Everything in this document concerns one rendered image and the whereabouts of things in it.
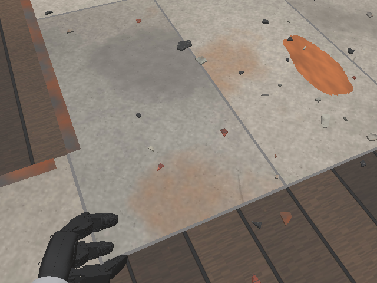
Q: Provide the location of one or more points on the left robot hand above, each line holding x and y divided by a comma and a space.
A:
64, 254

